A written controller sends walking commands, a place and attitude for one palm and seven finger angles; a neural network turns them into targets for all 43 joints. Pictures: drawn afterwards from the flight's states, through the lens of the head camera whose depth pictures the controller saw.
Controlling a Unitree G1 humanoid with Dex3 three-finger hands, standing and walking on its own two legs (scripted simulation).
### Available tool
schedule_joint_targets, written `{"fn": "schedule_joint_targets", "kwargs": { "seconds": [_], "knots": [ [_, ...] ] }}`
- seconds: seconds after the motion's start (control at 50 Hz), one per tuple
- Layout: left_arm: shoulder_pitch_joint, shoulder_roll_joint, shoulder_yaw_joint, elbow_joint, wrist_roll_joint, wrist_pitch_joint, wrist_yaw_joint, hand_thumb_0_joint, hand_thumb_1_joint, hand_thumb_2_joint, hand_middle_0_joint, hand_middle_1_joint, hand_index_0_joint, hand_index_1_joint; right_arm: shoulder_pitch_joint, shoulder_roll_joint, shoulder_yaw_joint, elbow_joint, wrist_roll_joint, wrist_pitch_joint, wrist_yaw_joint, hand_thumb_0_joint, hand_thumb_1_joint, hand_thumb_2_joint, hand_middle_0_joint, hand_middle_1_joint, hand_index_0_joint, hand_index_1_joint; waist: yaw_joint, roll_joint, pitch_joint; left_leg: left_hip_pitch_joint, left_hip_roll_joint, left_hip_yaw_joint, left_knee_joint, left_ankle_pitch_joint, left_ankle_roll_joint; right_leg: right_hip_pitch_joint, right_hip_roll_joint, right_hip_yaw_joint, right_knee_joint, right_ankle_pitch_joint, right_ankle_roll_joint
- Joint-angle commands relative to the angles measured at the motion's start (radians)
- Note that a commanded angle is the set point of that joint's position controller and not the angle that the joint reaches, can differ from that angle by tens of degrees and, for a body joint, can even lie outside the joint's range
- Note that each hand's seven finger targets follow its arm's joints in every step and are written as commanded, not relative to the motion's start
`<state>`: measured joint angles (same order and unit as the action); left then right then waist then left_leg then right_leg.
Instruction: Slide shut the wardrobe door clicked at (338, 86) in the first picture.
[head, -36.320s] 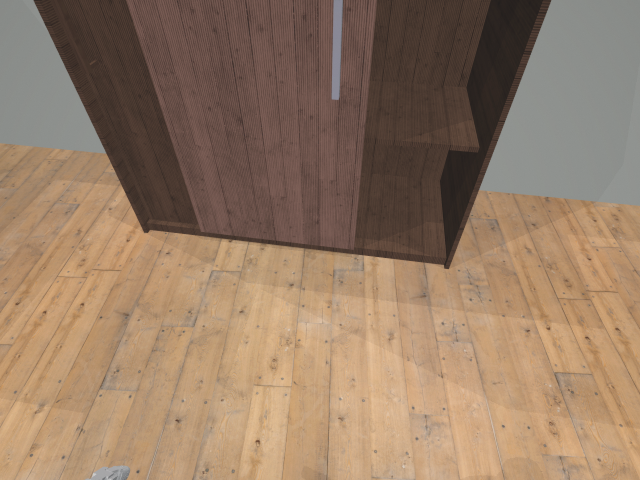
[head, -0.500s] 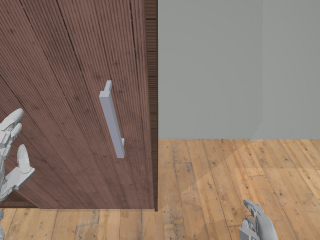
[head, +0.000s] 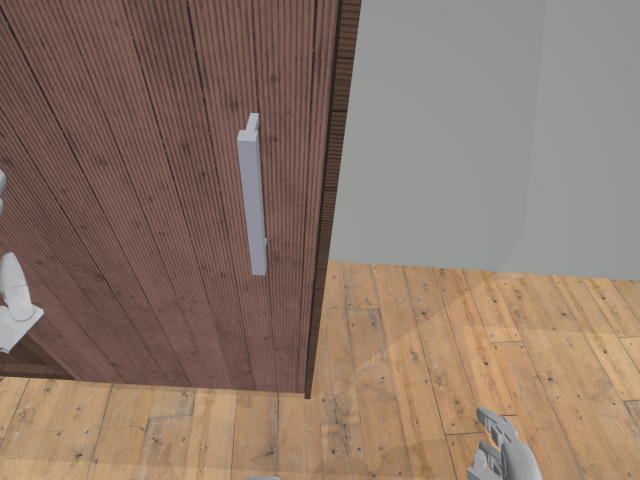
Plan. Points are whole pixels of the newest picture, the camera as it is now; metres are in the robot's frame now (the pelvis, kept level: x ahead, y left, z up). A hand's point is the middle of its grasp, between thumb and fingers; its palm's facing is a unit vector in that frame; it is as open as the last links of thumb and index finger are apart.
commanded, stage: step back with the hand held close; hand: left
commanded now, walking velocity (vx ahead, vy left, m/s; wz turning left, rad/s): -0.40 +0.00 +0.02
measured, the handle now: (256, 203) +0.44 +0.13 +0.10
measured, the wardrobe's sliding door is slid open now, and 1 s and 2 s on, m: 0.00 0.00 0.00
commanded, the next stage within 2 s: stop stepping back and stand still in 0.80 s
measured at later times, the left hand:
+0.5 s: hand out of the picture +0.16 +0.28 +0.19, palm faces +0.44 -0.82 -0.37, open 7.4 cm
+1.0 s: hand out of the picture +0.04 +0.28 +0.18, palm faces +0.34 -0.86 -0.38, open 7.4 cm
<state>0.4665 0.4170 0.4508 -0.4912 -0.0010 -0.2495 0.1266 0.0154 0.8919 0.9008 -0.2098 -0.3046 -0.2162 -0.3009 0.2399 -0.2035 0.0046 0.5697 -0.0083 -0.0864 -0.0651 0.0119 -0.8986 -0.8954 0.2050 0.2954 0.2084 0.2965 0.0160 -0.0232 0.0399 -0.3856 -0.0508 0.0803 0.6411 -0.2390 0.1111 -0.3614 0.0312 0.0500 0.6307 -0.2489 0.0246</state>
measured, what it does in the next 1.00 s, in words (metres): walks backwards: right foot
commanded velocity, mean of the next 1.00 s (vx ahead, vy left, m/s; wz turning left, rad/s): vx -0.32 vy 0.00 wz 0.06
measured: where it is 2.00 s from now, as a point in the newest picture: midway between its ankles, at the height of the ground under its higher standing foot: outside the picture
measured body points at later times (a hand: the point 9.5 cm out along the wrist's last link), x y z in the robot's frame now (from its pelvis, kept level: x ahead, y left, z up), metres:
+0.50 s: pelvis -0.05 +0.01 +0.02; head -0.03 +0.06 +0.47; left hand +0.13 +0.32 +0.21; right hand +0.10 -0.22 -0.05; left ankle +0.07 +0.05 -0.72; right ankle -0.16 -0.13 -0.68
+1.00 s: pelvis -0.16 +0.03 +0.01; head -0.17 +0.09 +0.45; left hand +0.02 +0.33 +0.20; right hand -0.05 -0.23 -0.05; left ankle -0.10 +0.10 -0.68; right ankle -0.19 -0.12 -0.72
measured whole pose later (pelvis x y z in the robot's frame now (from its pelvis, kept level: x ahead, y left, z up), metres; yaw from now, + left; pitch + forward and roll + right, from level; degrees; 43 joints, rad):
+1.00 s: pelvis -0.16 +0.03 +0.01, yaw -6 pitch +0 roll -3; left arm 0.59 0.47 0.45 -0.59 -0.06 -0.25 0.12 0.01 0.89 0.90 -0.21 -0.30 -0.22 -0.30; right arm 0.29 -0.20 -0.01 0.67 -0.02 -0.08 -0.07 0.01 -0.90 -0.90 0.20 0.30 0.21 0.30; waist 0.04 -0.09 -0.05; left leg -0.54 -0.03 0.00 0.94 -0.35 -0.03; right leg -0.21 0.00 -0.01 0.51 -0.31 0.02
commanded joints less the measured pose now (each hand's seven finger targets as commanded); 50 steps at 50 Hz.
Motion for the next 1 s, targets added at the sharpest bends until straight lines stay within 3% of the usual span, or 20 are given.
{"fn": "schedule_joint_targets", "kwargs": {
  "seconds": [0.0,0.12,0.18,0.22,0.26,0.3,0.38,0.5,0.56,0.6,0.62,0.64,0.7,0.74,0.76,0.82,0.86,0.88,0.92,0.98],
  "knots": [
    [-0.053,0.160,0.117,-0.205,-0.008,-0.069,0.009,0.000,0.900,0.900,-0.200,-0.300,-0.200,-0.300,-0.095,-0.161,-0.066,-0.158,0.003,-0.058,-0.007,0.000,-0.900,-0.900,0.200,0.300,0.200,0.300,-0.005,0.074,-0.105,-0.258,0.232,-0.280,-0.289,-0.259,0.014,0.287,-0.042,0.098,0.052,0.199,-0.032],
    [-0.050,0.182,0.119,-0.252,-0.017,-0.085,0.017,0.000,0.900,0.900,-0.200,-0.300,-0.200,-0.300,-0.086,-0.140,-0.073,-0.149,0.002,-0.046,0.003,0.000,-0.900,-0.900,0.200,0.300,0.200,0.300,-0.021,-0.008,-0.105,-0.115,0.127,-0.216,-0.094,-0.320,-0.035,0.020,-0.170,0.289,-0.171,-0.033,-0.110],
    [-0.018,0.197,0.129,-0.272,-0.024,-0.094,0.032,0.000,0.900,0.900,-0.200,-0.300,-0.200,-0.300,-0.084,-0.129,-0.070,-0.137,-0.003,-0.037,0.005,0.000,-0.900,-0.900,0.200,0.300,0.200,0.300,-0.028,-0.008,-0.132,-0.006,0.114,-0.220,-0.060,-0.203,-0.056,-0.071,-0.185,0.259,-0.184,-0.009,-0.123],
    [-0.003,0.209,0.153,-0.290,-0.022,-0.105,0.036,0.000,0.900,0.900,-0.200,-0.300,-0.200,-0.300,-0.088,-0.142,-0.075,-0.143,0.000,-0.040,-0.002,0.000,-0.900,-0.900,0.200,0.300,0.200,0.300,-0.029,0.057,-0.157,-0.038,0.161,-0.271,-0.171,-0.220,-0.033,-0.016,-0.107,0.176,-0.095,0.006,-0.082],
    [0.005,0.200,0.175,-0.276,-0.009,-0.109,0.030,0.000,0.900,0.900,-0.200,-0.300,-0.200,-0.300,-0.119,-0.165,-0.079,-0.153,-0.006,-0.054,-0.013,0.000,-0.900,-0.900,0.200,0.300,0.200,0.300,-0.015,0.268,-0.163,-0.290,0.329,-0.432,-0.454,-0.456,0.031,0.234,0.042,0.027,0.215,0.001,-0.014],
    [-0.046,0.208,0.189,-0.266,-0.006,-0.102,0.027,0.000,0.900,0.900,-0.200,-0.300,-0.200,-0.300,-0.103,-0.152,-0.088,-0.127,-0.020,-0.066,-0.015,0.000,-0.900,-0.900,0.200,0.300,0.200,0.300,-0.023,0.226,-0.139,-0.336,0.413,-0.480,-0.528,-0.443,0.081,0.233,0.075,0.019,0.471,-0.142,0.000],
    [-0.014,0.130,0.087,-0.241,-0.033,-0.103,0.022,0.000,0.900,0.900,-0.200,-0.300,-0.200,-0.300,-0.088,-0.124,-0.080,-0.086,-0.017,-0.100,0.000,0.000,-0.900,-0.900,0.200,0.300,0.200,0.300,-0.001,0.157,-0.142,0.057,0.342,-0.354,-0.464,-0.139,0.026,0.021,0.031,-0.033,0.226,-0.266,-0.016],
    [-0.047,0.158,0.036,-0.265,-0.050,-0.098,0.009,0.000,0.900,0.900,-0.200,-0.300,-0.200,-0.300,-0.084,-0.129,-0.071,-0.037,-0.034,-0.095,0.009,0.000,-0.900,-0.900,0.200,0.300,0.200,0.300,0.007,0.239,-0.289,0.348,0.280,-0.235,-0.425,0.195,-0.164,0.132,0.009,-0.074,-0.321,-0.132,-0.063],
    [-0.025,0.239,0.103,-0.258,-0.061,-0.110,0.011,0.000,0.900,0.900,-0.200,-0.300,-0.200,-0.300,-0.085,-0.113,-0.061,-0.038,-0.037,-0.064,-0.001,0.000,-0.900,-0.900,0.200,0.300,0.200,0.300,-0.010,0.069,-0.280,0.421,0.177,-0.108,-0.123,0.152,-0.162,-0.051,-0.181,0.059,-0.426,0.002,-0.138],
    [-0.056,0.279,0.138,-0.265,-0.067,-0.114,0.014,0.000,0.900,0.900,-0.200,-0.300,-0.200,-0.300,-0.132,-0.088,-0.034,-0.057,-0.040,-0.070,-0.007,0.000,-0.900,-0.900,0.200,0.300,0.200,0.300,-0.015,-0.024,-0.240,0.402,0.124,-0.054,-0.011,0.054,-0.158,-0.170,-0.276,0.052,-0.380,0.095,-0.130],
    [-0.064,0.213,0.082,-0.259,-0.069,-0.103,0.002,0.000,0.900,0.900,-0.200,-0.300,-0.200,-0.300,-0.131,-0.098,-0.060,-0.058,-0.011,-0.070,-0.017,0.000,-0.900,-0.900,0.200,0.300,0.200,0.300,-0.027,-0.125,-0.200,0.404,0.080,-0.071,0.014,0.030,-0.154,-0.214,-0.217,-0.020,-0.346,0.001,-0.125],
    [-0.042,0.233,0.106,-0.250,-0.071,-0.088,0.000,0.000,0.900,0.900,-0.200,-0.300,-0.200,-0.300,-0.147,-0.112,-0.061,-0.075,0.000,-0.072,-0.021,0.000,-0.900,-0.900,0.200,0.300,0.200,0.300,-0.029,-0.110,-0.154,0.384,0.075,-0.082,-0.012,0.048,-0.149,-0.244,-0.181,-0.035,-0.311,-0.029,-0.109],
    [0.016,0.233,0.129,-0.254,-0.088,-0.077,-0.003,0.000,0.900,0.900,-0.200,-0.300,-0.200,-0.300,-0.185,-0.126,-0.049,-0.098,-0.005,-0.070,-0.029,0.000,-0.900,-0.900,0.200,0.300,0.200,0.300,-0.011,0.172,-0.108,0.202,0.150,-0.257,-0.353,-0.081,-0.118,-0.115,-0.002,-0.088,-0.164,-0.238,-0.044],
    [0.029,0.248,0.181,-0.231,-0.096,-0.089,-0.004,0.000,0.900,0.900,-0.200,-0.300,-0.200,-0.300,-0.187,-0.162,-0.068,-0.104,-0.026,-0.070,-0.025,0.000,-0.900,-0.900,0.200,0.300,0.200,0.300,0.001,0.354,-0.145,-0.125,0.301,-0.470,-0.712,-0.484,-0.158,0.235,0.115,-0.109,0.074,-0.330,-0.058],
    [0.032,0.284,0.208,-0.241,-0.098,-0.095,-0.004,0.000,0.900,0.900,-0.200,-0.300,-0.200,-0.300,-0.184,-0.151,-0.067,-0.104,-0.037,-0.064,-0.024,0.000,-0.900,-0.900,0.200,0.300,0.200,0.300,0.008,0.341,-0.186,-0.128,0.304,-0.474,-0.712,-0.419,-0.181,0.280,0.110,-0.090,0.077,-0.326,-0.072],
    [0.155,0.244,0.175,-0.290,-0.108,-0.106,-0.011,0.000,0.900,0.900,-0.200,-0.300,-0.200,-0.300,-0.109,-0.121,-0.070,-0.091,-0.021,-0.071,-0.001,0.000,-0.900,-0.900,0.200,0.300,0.200,0.300,0.020,0.210,-0.280,0.089,0.122,-0.166,-0.308,-0.141,-0.163,0.196,0.002,-0.068,-0.279,-0.218,-0.109],
    [0.133,0.268,0.177,-0.333,-0.112,-0.103,0.012,0.000,0.900,0.900,-0.200,-0.300,-0.200,-0.300,-0.084,-0.111,-0.063,-0.077,-0.016,-0.068,0.006,0.000,-0.900,-0.900,0.200,0.300,0.200,0.300,0.004,-0.115,-0.233,0.251,-0.027,-0.118,0.333,-0.102,-0.179,-0.247,-0.402,0.262,-0.556,-0.184,-0.212],
    [0.104,0.234,0.127,-0.286,-0.096,-0.066,0.010,0.000,0.900,0.900,-0.200,-0.300,-0.200,-0.300,-0.105,-0.110,-0.062,-0.080,-0.012,-0.063,0.003,0.000,-0.900,-0.900,0.200,0.300,0.200,0.300,0.002,-0.199,-0.124,0.109,-0.022,-0.143,0.564,-0.181,-0.169,-0.319,-0.438,0.244,-0.514,-0.189,-0.269],
    [-0.034,0.175,0.069,-0.230,-0.061,-0.026,0.007,0.000,0.900,0.900,-0.200,-0.300,-0.200,-0.300,-0.120,-0.100,-0.043,-0.079,-0.012,-0.051,-0.006,0.000,-0.900,-0.900,0.200,0.300,0.200,0.300,-0.034,-0.143,0.014,0.013,0.092,-0.158,0.527,-0.171,-0.138,-0.282,-0.335,0.053,-0.406,-0.170,-0.196],
    [-0.206,0.206,0.065,-0.185,-0.027,-0.014,0.028,0.000,0.900,0.900,-0.200,-0.300,-0.200,-0.300,-0.118,-0.141,-0.048,-0.047,0.000,-0.080,-0.048,0.000,-0.900,-0.900,0.200,0.300,0.200,0.300,-0.042,0.036,0.020,0.131,0.089,-0.116,-0.090,-0.092,-0.107,-0.137,-0.234,0.015,-0.178,-0.037,-0.101]
  ]
}}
